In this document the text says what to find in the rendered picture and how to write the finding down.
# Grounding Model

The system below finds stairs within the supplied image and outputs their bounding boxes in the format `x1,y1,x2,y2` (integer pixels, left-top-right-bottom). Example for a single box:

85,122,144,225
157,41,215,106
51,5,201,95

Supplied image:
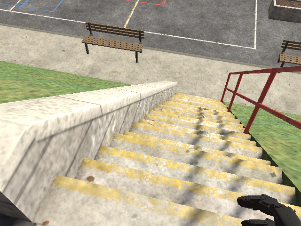
74,92,301,221

